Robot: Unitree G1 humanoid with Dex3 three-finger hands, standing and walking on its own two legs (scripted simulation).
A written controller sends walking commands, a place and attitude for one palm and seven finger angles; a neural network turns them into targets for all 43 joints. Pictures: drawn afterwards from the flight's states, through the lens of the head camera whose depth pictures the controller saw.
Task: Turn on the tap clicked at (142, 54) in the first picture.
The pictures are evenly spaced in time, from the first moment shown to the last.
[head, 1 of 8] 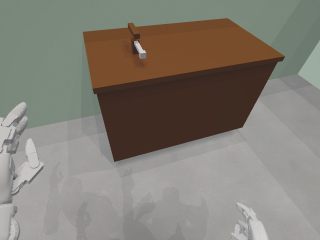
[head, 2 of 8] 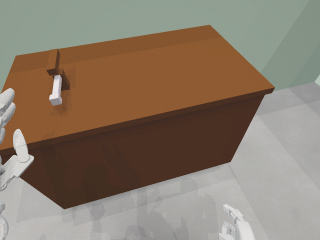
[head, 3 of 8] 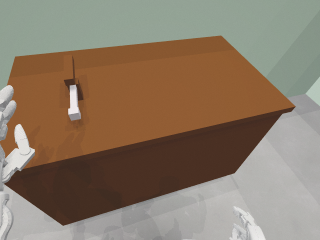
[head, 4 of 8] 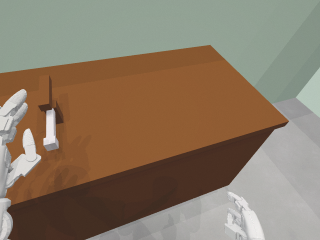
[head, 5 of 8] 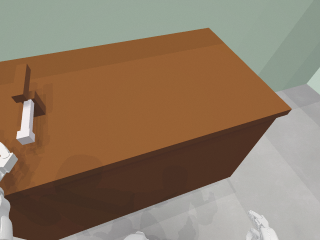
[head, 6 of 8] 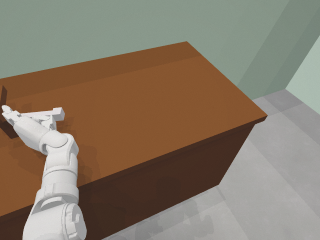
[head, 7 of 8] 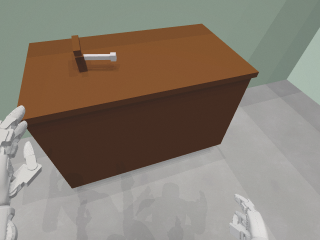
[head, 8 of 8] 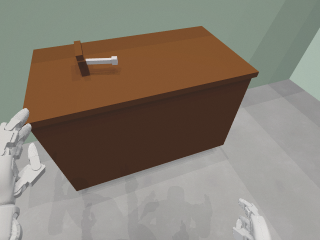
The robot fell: no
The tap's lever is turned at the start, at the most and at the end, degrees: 0 75 75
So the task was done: yes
